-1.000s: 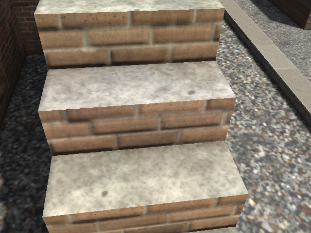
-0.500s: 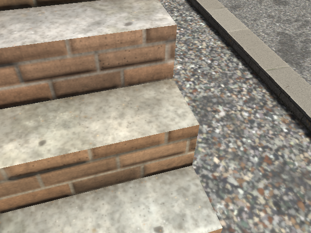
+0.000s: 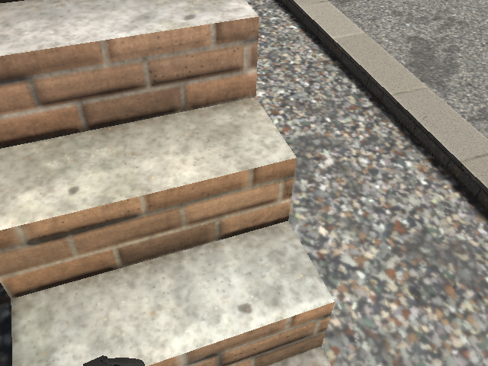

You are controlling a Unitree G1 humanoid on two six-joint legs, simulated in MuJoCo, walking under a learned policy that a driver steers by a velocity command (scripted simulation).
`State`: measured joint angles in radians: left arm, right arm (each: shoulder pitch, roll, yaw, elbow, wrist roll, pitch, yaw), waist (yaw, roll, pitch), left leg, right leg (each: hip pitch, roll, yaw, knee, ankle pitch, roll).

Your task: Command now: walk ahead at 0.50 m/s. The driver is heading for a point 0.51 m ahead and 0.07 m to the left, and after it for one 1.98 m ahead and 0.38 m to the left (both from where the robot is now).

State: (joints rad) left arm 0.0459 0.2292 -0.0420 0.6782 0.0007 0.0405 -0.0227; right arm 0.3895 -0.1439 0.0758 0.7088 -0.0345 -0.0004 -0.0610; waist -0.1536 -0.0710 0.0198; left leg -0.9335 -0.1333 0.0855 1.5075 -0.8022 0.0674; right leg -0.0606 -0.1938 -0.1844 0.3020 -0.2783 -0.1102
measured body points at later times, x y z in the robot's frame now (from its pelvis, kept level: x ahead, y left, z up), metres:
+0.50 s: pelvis -0.19 +0.04 -0.15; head -0.25 +0.03 +0.29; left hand -0.24 +0.35 -0.27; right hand +0.12 -0.13 -0.12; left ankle -0.10 +0.15 -0.77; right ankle -0.23 +0.04 -0.84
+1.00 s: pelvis -0.44 +0.01 -0.28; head -0.49 -0.04 +0.16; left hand -0.62 +0.23 -0.40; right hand -0.09 -0.08 -0.25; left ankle -0.35 +0.13 -1.00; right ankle -0.50 -0.10 -0.85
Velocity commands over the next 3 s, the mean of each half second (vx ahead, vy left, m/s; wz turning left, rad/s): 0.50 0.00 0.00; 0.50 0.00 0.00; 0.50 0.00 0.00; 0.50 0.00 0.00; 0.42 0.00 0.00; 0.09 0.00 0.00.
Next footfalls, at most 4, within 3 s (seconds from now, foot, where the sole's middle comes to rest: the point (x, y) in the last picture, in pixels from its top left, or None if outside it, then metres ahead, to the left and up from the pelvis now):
0.20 left None -0.05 0.16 -0.79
0.54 right None -0.26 0.00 -1.00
0.78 left None -0.30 0.15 -1.00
1.14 right None -0.54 -0.12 -1.25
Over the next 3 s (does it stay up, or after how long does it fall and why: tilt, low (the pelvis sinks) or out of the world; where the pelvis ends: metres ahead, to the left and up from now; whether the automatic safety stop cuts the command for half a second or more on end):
stays up -2.35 -0.78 -1.09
